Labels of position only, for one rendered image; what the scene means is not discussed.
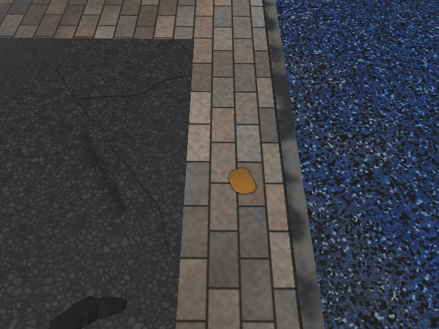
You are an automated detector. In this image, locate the robot left hand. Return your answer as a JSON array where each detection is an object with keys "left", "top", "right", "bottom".
[{"left": 49, "top": 296, "right": 127, "bottom": 329}]

